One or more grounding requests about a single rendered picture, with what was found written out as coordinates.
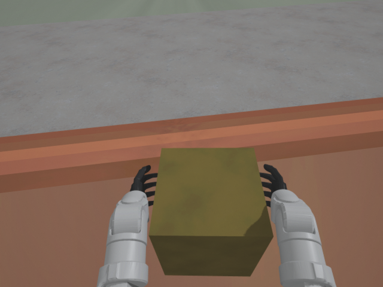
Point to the left robot forearm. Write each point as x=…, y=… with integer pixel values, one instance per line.
x=124, y=264

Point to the robot right hand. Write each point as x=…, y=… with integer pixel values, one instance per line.
x=276, y=179

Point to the right robot forearm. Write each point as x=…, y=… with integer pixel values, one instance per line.
x=301, y=254

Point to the carton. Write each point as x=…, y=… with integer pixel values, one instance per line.
x=209, y=216

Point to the robot left hand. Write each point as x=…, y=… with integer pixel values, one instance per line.
x=139, y=182

